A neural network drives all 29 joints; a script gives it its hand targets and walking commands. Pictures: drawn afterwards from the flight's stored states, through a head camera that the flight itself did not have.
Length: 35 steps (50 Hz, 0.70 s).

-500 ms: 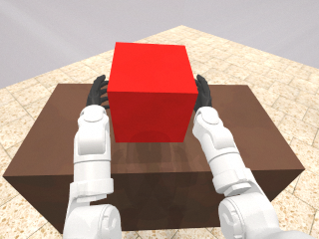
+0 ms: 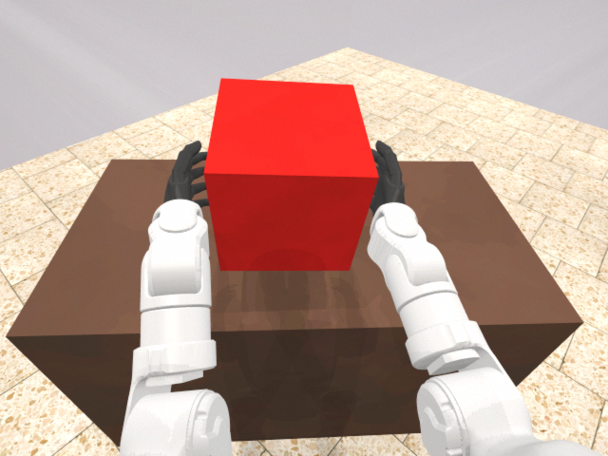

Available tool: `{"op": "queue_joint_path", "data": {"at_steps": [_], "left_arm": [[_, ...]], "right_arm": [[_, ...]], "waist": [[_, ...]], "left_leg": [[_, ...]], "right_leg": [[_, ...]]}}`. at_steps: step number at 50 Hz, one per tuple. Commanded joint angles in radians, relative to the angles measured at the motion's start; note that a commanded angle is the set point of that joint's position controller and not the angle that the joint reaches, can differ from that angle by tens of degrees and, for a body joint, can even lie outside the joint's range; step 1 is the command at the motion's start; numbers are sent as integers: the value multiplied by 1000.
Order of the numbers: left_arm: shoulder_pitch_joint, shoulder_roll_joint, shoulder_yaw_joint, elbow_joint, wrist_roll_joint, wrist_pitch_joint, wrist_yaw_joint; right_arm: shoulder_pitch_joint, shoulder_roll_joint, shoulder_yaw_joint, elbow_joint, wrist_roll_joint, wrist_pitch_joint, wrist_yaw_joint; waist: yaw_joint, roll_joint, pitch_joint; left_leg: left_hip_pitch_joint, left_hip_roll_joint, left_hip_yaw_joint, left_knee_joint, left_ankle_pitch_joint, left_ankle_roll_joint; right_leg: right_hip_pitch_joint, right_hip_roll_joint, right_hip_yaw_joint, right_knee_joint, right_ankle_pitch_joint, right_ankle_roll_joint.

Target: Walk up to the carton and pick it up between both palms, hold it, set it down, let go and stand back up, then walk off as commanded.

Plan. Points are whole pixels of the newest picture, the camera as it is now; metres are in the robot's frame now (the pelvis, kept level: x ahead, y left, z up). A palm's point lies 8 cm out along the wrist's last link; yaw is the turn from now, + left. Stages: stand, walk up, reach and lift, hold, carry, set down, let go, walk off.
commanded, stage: hold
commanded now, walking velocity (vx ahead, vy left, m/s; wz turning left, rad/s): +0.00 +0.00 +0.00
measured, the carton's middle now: (287, 177) +0.40 +0.01 +0.19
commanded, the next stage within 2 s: set down in 0.40 s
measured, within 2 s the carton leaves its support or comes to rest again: neither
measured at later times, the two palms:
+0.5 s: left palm (182, 211) +0.36 +0.14 +0.18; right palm (385, 206) +0.36 -0.12 +0.17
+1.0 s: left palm (201, 237) +0.37 +0.13 +0.12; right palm (386, 229) +0.36 -0.13 +0.12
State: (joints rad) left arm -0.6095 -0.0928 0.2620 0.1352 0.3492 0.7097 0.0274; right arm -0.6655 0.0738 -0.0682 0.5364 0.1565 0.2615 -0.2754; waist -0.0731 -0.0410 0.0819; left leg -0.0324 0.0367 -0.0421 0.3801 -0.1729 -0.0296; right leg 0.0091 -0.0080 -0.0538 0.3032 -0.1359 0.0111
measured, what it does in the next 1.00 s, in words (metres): stands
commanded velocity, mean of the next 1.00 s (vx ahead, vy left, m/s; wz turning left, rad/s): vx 0.00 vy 0.00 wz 0.00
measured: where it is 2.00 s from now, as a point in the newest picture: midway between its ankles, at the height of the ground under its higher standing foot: outside the picture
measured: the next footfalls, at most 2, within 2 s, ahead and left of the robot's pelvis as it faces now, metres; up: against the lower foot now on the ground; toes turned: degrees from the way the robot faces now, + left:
none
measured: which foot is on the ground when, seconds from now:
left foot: down 0.00-1.00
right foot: down 0.00-1.00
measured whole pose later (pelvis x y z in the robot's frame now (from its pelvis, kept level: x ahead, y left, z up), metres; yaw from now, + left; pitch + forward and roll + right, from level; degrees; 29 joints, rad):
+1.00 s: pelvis +0.01 -0.01 +0.00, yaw +0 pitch -9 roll -1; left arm -0.52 -0.11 0.26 0.39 0.35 0.36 0.01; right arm -0.54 0.14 -0.19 0.68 -0.02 -0.11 -0.21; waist -0.04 -0.07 0.09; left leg -0.01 0.04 -0.05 0.32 -0.16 -0.04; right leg 0.01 -0.01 -0.06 0.29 -0.14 0.00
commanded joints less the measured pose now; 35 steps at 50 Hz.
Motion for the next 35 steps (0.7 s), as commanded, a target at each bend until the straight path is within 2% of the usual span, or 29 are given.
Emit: {"op": "queue_joint_path", "data": {"at_steps": [1,2,5,6,8,9,10,12,13,17,20,21,22,24,28,30,32,35], "left_arm": [[-766,-574,-507,-135,-162,-97,-148],[-765,-578,-507,-140,-161,-95,-149],[-741,-578,-507,-136,-163,-92,-149],[-755,-569,-497,-134,-155,-94,-151],[-751,-577,-508,-148,-162,-93,-151],[-772,-572,-501,-133,-159,-94,-151],[-769,-571,-501,-140,-156,-92,-151],[-778,-574,-505,-149,-158,-96,-149],[-760,-574,-495,-137,-151,-91,-149],[-763,-575,-507,-153,-165,-97,-149],[-767,-576,-512,-144,-165,-98,-148],[-638,-579,-494,-87,-115,-100,-159],[-645,-579,-499,-113,-122,-105,-159],[-659,-585,-497,-119,-121,-128,-169],[-721,-603,-488,-87,-117,-192,-175],[-709,-598,-464,-50,-96,-231,-177],[-670,-582,-422,36,-69,-265,-188],[-604,-546,-364,116,-26,-298,-204]], "right_arm": [[-846,529,433,-319,53,-68,140],[-840,530,431,-315,52,-68,138],[-845,525,442,-342,61,-68,137],[-826,530,442,-314,53,-64,137],[-844,532,442,-342,60,-68,136],[-857,529,432,-318,56,-66,139],[-836,530,425,-303,49,-66,140],[-832,534,424,-304,51,-67,142],[-849,529,428,-320,54,-70,144],[-848,536,444,-339,60,-70,138],[-852,530,437,-335,53,-74,140],[-794,532,437,-330,34,-68,143],[-795,525,447,-332,37,-74,143],[-795,537,433,-333,17,-100,147],[-819,561,371,-306,-54,-178,170],[-783,551,326,-279,-110,-232,182],[-756,541,279,-239,-170,-282,195],[-692,518,243,-154,-218,-327,204]], "waist": [[-14,76,-483],[-21,81,-481],[-12,74,-489],[-11,70,-479],[-14,80,-489],[-5,83,-460],[-17,89,-467],[-18,96,-475],[-6,86,-481],[-10,73,-496],[-8,83,-493],[-1,92,-519],[4,86,-531],[-10,74,-500],[-20,86,-470],[-22,94,-451],[-19,86,-412],[-7,52,-327]], "left_leg": [[102,-70,74,-47,205,0],[104,-70,72,-48,206,-4],[109,-72,72,-45,224,-1],[106,-73,74,-48,214,1],[100,-71,73,-47,212,-1],[91,-71,75,-51,192,0],[96,-68,74,-53,185,-2],[96,-69,73,-52,198,-3],[100,-68,76,-50,202,-1],[108,-71,72,-43,232,-1],[101,-69,73,-47,203,0],[109,-73,70,-74,201,14],[111,-75,70,-73,225,15],[110,-78,67,-75,218,10],[97,-70,69,-90,149,5],[95,-66,78,-103,121,0],[76,-66,88,-121,77,3],[45,-68,105,-141,40,15]], "right_leg": [[119,59,-44,-25,143,30],[120,60,-45,-26,139,28],[128,61,-43,-24,171,31],[136,58,-42,-25,165,31],[128,58,-42,-25,160,29],[111,58,-44,-27,131,29],[120,57,-44,-31,119,25],[126,57,-43,-26,132,25],[124,58,-41,-27,129,26],[138,59,-43,-21,180,30],[118,59,-44,-24,141,27],[165,51,-46,-27,178,30],[176,53,-45,-20,206,33],[176,53,-55,-18,215,36],[126,49,-72,-24,105,27],[127,46,-81,-28,71,22],[122,35,-88,-35,45,26],[135,28,-97,-37,43,30]]}}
